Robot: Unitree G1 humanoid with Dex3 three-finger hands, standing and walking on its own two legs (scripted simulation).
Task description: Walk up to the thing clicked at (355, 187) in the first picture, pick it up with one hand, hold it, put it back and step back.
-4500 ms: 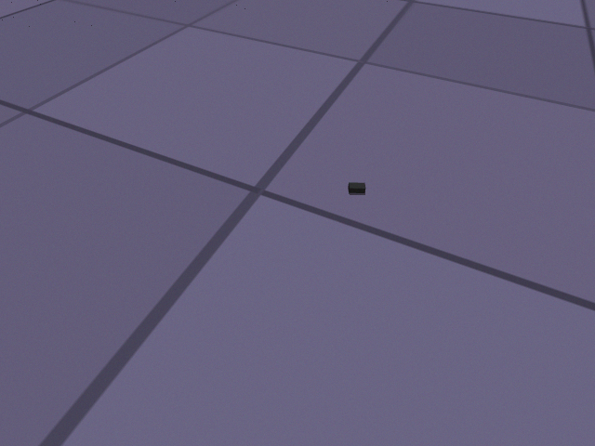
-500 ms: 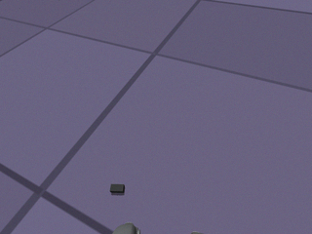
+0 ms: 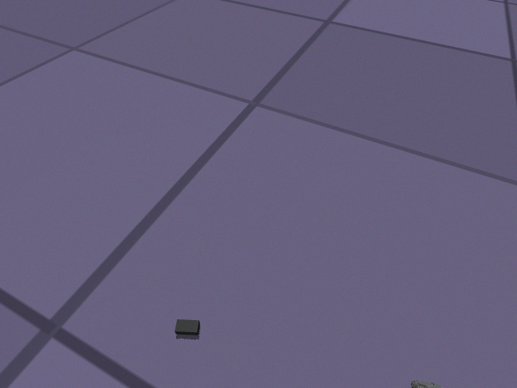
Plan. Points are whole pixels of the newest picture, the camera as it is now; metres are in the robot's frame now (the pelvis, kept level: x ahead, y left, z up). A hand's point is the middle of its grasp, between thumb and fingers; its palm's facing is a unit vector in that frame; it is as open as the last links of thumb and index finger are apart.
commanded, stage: walk up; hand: left
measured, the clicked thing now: (187, 327) +0.46 +0.25 -0.74
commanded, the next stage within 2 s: stand in 0.92 s
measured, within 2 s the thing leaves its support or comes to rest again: neither
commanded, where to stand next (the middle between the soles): +0.11 +0.02 m, yaw -1 degrees
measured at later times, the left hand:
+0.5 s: hand out of the picture +0.10 +0.26 -0.13, palm faces -0.06 -0.93 -0.37, open 7.4 cm
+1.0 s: hand out of the picture +0.12 +0.25 -0.13, palm faces -0.06 -0.93 -0.36, open 7.4 cm
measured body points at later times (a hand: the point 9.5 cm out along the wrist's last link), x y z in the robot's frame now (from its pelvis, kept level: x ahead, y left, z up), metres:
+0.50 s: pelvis +0.01 +0.00 +0.02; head +0.02 -0.01 +0.47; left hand +0.11 +0.30 -0.11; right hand +0.10 -0.31 -0.11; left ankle +0.02 +0.12 -0.72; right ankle +0.02 -0.15 -0.72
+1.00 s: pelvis +0.02 +0.00 +0.02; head +0.03 -0.01 +0.47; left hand +0.12 +0.30 -0.11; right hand +0.09 -0.31 -0.11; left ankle +0.02 +0.12 -0.72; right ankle +0.02 -0.15 -0.72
